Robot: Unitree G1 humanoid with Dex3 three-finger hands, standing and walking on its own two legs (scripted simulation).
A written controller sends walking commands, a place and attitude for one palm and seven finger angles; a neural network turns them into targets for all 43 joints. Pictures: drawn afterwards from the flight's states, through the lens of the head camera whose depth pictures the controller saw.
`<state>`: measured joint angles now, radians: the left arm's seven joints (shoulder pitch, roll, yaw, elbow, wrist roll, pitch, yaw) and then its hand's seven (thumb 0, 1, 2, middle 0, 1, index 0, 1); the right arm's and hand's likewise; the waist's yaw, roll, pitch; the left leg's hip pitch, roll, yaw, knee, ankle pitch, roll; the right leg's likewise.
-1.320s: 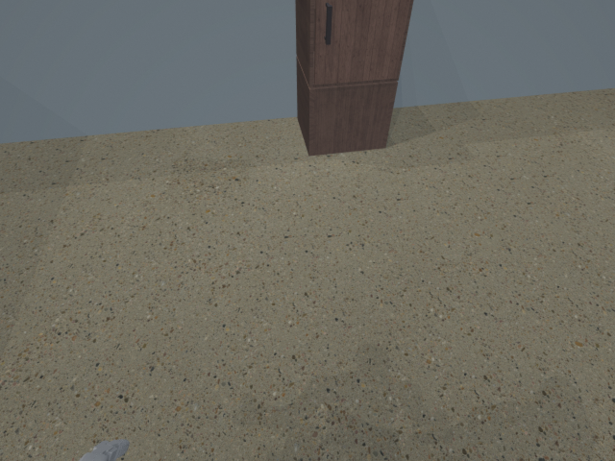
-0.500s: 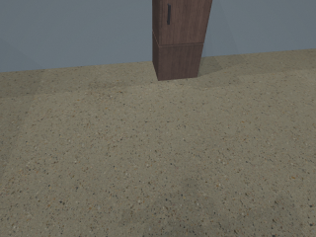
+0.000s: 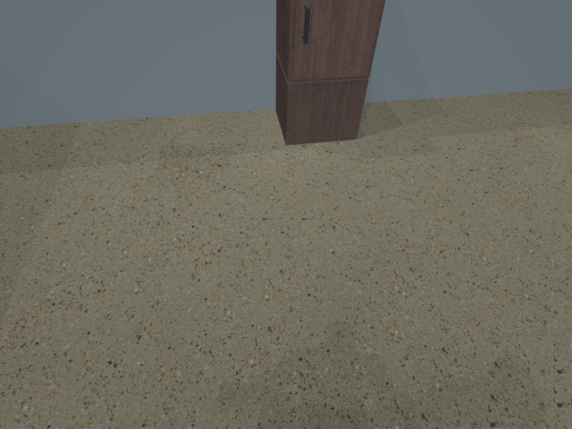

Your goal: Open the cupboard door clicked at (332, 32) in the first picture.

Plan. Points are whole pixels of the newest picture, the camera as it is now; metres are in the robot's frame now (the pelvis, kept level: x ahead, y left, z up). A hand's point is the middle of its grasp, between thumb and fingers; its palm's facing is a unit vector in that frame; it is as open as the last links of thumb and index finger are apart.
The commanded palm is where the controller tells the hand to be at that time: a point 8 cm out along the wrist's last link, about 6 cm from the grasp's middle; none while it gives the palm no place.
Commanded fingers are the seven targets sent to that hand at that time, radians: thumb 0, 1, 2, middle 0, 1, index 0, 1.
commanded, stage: look at it before walking up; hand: left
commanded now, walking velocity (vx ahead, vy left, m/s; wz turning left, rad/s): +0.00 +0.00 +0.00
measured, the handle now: (305, 24) +1.74 +0.01 -0.08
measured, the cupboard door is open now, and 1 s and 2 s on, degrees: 0 0 0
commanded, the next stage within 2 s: walk to a spot facing it in 0.22 s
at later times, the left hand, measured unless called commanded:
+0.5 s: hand out of the picture +0.06 +0.23 -0.17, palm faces -0.05 -0.96 -0.29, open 7.3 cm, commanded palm none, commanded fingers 0.00 0.90 0.90 -0.20 -0.30 -0.20 -0.30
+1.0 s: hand out of the picture +0.15 +0.11 -0.17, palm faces -0.20 -0.97 -0.17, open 7.3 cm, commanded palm none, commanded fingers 0.00 0.90 0.90 -0.20 -0.30 -0.20 -0.30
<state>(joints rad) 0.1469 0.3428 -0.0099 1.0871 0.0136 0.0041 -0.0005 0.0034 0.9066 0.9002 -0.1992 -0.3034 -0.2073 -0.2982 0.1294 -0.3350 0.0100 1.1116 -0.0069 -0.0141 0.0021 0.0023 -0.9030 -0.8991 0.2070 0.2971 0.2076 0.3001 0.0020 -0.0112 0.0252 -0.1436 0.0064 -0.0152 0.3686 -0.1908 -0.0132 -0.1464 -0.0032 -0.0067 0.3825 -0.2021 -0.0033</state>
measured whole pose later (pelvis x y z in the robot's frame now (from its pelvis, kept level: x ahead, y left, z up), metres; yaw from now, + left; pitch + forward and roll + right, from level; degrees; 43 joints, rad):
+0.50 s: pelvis +0.02 +0.00 -0.01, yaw -3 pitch -1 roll +0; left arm 0.24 0.30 0.00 1.07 0.02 0.04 -0.01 0.00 0.91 0.90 -0.20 -0.30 -0.20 -0.30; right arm 0.17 -0.29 0.00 1.09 -0.02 0.00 0.00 0.00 -0.90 -0.90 0.20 0.30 0.21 0.30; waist 0.02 -0.01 -0.02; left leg -0.16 0.02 0.03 0.45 -0.28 -0.01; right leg -0.20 0.02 0.04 0.49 -0.31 -0.01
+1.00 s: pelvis +0.16 -0.06 +0.00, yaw -16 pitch +1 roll +0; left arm 0.44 0.13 0.02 1.08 0.03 -0.06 0.01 0.00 0.91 0.90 -0.20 -0.30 -0.21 -0.30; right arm 0.16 -0.20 -0.05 1.01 -0.02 -0.02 0.02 0.00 -0.91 -0.90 0.20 0.30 0.20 0.30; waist 0.02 0.01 0.02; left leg -0.63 0.12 0.07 1.04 -0.18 -0.06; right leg -0.05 0.06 0.01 0.33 -0.30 -0.07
